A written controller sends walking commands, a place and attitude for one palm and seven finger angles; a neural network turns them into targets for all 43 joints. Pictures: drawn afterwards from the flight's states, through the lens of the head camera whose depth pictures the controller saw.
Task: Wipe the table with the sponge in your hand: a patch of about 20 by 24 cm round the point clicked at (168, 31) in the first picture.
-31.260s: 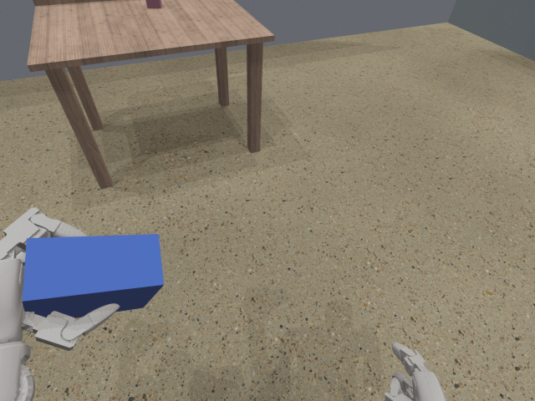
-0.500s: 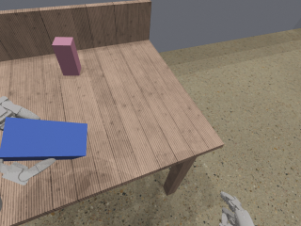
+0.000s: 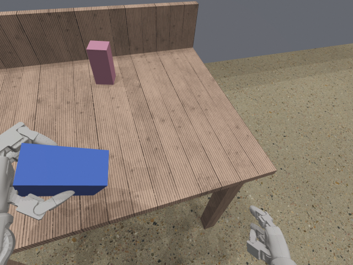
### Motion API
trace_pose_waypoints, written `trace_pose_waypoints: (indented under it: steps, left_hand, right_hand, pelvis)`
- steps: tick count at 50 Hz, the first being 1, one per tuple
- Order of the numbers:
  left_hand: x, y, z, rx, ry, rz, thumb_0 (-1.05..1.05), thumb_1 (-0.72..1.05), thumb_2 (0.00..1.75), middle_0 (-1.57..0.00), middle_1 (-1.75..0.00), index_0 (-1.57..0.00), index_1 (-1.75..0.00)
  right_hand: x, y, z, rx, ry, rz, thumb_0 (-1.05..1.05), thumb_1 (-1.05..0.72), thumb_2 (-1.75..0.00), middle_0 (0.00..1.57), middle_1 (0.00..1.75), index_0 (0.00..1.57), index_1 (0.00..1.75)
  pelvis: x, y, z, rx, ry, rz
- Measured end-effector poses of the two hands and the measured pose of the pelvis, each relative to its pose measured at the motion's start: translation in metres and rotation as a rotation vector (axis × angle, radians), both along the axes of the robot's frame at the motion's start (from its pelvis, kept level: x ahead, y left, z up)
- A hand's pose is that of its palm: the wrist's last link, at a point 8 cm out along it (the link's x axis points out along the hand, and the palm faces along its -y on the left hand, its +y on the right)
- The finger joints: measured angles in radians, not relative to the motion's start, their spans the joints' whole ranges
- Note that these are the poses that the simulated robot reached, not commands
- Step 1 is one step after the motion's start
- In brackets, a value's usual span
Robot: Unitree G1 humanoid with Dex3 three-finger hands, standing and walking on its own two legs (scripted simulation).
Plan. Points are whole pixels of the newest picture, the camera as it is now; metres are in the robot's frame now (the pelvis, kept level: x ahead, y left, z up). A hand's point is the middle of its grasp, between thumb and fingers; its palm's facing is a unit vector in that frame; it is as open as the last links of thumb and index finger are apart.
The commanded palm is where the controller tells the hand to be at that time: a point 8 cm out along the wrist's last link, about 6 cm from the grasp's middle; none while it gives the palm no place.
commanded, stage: come to a stop and stand still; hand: left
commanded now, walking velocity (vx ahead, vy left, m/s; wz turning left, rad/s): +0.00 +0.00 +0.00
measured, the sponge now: (76, 173) +0.24 +0.21 +0.12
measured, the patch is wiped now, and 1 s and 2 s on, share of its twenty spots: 0.00 0.00 0.00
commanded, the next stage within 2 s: look again from close up in 0.24 s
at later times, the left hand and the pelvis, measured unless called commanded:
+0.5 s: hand (56, 180) +0.21 +0.23 +0.15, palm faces +0.31 -0.87 -0.39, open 10.4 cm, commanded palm +0.15 +0.26 +0.18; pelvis -0.01 -0.01 +0.00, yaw -1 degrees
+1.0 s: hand (61, 164) +0.24 +0.23 +0.15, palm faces +0.29 -0.87 -0.40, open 10.4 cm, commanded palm +0.18 +0.27 +0.18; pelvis +0.01 -0.01 +0.00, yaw -2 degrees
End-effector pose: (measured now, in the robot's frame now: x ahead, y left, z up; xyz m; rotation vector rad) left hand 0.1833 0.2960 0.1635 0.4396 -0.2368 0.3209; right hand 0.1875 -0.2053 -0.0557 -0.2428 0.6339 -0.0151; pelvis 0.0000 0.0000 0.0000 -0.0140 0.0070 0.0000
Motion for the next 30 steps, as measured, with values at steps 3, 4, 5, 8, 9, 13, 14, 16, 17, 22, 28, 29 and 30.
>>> trace_pose_waypoints:
  steps: [3, 4, 5, 8, 9, 13, 14, 16, 17, 22, 28, 29, 30]
  left_hand:
    - [-0.004, -0.003, -0.004, -0.013, 0.016, -0.002, -0.01, -0.53, 1.03, -0.71, -1.32, -0.72, -1.31]
    - [-0.005, -0.004, -0.004, -0.013, 0.017, -0.005, -0.01, -0.53, 1.03, -0.71, -1.32, -0.72, -1.31]
    - [-0.007, -0.006, -0.003, -0.013, 0.016, -0.008, -0.01, -0.53, 1.03, -0.71, -1.32, -0.72, -1.31]
    - [-0.01, -0.01, 0.0, -0.005, 0.005, -0.019, -0.01, -0.53, 1.03, -0.71, -1.32, -0.72, -1.31]
    - [-0.01, -0.011, 0.001, -0.001, 0.002, -0.021, -0.01, -0.53, 1.03, -0.71, -1.32, -0.72, -1.31]
    - [-0.012, -0.014, 0.004, 0.007, -0.004, -0.025, -0.01, -0.53, 1.03, -0.71, -1.32, -0.72, -1.31]
    - [-0.012, -0.014, 0.005, 0.008, -0.003, -0.025, -0.01, -0.53, 1.03, -0.71, -1.32, -0.72, -1.31]
    - [-0.012, -0.016, 0.004, 0.006, 0.0, -0.026, -0.01, -0.53, 1.03, -0.71, -1.32, -0.72, -1.31]
    - [-0.012, -0.017, 0.004, 0.004, 0.002, -0.028, -0.01, -0.53, 1.03, -0.71, -1.32, -0.72, -1.31]
    - [-0.011, -0.024, 0.002, 0.001, 0.013, -0.039, -0.01, -0.53, 1.03, -0.71, -1.32, -0.72, -1.31]
    - [-0.01, -0.03, 0.003, 0.004, 0.014, -0.045, -0.01, -0.53, 1.03, -0.71, -1.32, -0.72, -1.31]
    - [-0.01, -0.031, 0.003, 0.006, 0.014, -0.045, -0.01, -0.53, 1.03, -0.71, -1.32, -0.72, -1.31]
    - [-0.009, -0.031, 0.004, 0.006, 0.013, -0.044, -0.01, -0.53, 1.03, -0.71, -1.32, -0.72, -1.31]
  right_hand:
    - [-0.008, 0.0, 0.0, 0.001, 0.0, -0.001, 0.01, -0.9, -0.9, 0.21, 0.3, 0.21, 0.3]
    - [-0.011, -0.001, 0.0, -0.001, 0.002, -0.003, 0.01, -0.9, -0.9, 0.21, 0.3, 0.21, 0.3]
    - [-0.014, -0.002, 0.0, -0.003, 0.005, -0.005, 0.01, -0.9, -0.9, 0.21, 0.3, 0.21, 0.3]
    - [-0.024, -0.007, -0.002, -0.012, 0.015, -0.018, 0.01, -0.9, -0.9, 0.21, 0.3, 0.21, 0.3]
    - [-0.027, -0.009, -0.002, -0.015, 0.019, -0.024, 0.01, -0.9, -0.9, 0.21, 0.3, 0.21, 0.3]
    - [-0.039, -0.02, -0.004, -0.026, 0.032, -0.053, 0.01, -0.9, -0.9, 0.21, 0.3, 0.21, 0.3]
    - [-0.042, -0.022, -0.004, -0.029, 0.034, -0.061, 0.01, -0.9, -0.9, 0.21, 0.3, 0.21, 0.3]
    - [-0.046, -0.027, -0.005, -0.034, 0.037, -0.076, 0.01, -0.9, -0.9, 0.21, 0.3, 0.21, 0.3]
    - [-0.048, -0.03, -0.005, -0.036, 0.036, -0.082, 0.01, -0.9, -0.9, 0.21, 0.3, 0.21, 0.3]
    - [-0.054, -0.038, -0.004, -0.043, 0.032, -0.109, 0.01, -0.9, -0.9, 0.21, 0.3, 0.2, 0.3]
    - [-0.054, -0.042, -0.004, -0.041, 0.023, -0.119, 0.01, -0.9, -0.9, 0.21, 0.3, 0.2, 0.3]
    - [-0.054, -0.042, -0.004, -0.039, 0.021, -0.119, 0.01, -0.9, -0.9, 0.21, 0.3, 0.2, 0.3]
    - [-0.053, -0.042, -0.004, -0.038, 0.02, -0.118, 0.01, -0.9, -0.9, 0.21, 0.3, 0.2, 0.3]
  pelvis:
    - [-0.005, -0.001, 0.0, -0.002, -0.005, -0.001]
    - [-0.006, -0.001, 0.0, -0.002, -0.006, -0.002]
    - [-0.008, -0.002, 0.0, -0.003, -0.008, -0.002]
    - [-0.011, -0.003, 0.0, -0.004, -0.011, -0.003]
    - [-0.011, -0.004, 0.0, -0.004, -0.012, -0.004]
    - [-0.013, -0.006, 0.001, -0.007, -0.015, -0.008]
    - [-0.013, -0.007, 0.001, -0.007, -0.016, -0.009]
    - [-0.014, -0.008, 0.001, -0.008, -0.018, -0.011]
    - [-0.014, -0.008, 0.001, -0.009, -0.018, -0.012]
    - [-0.014, -0.011, 0.001, -0.008, -0.021, -0.016]
    - [-0.013, -0.014, 0.001, -0.008, -0.021, -0.019]
    - [-0.012, -0.015, 0.001, -0.008, -0.021, -0.019]
    - [-0.012, -0.015, 0.001, -0.008, -0.021, -0.019]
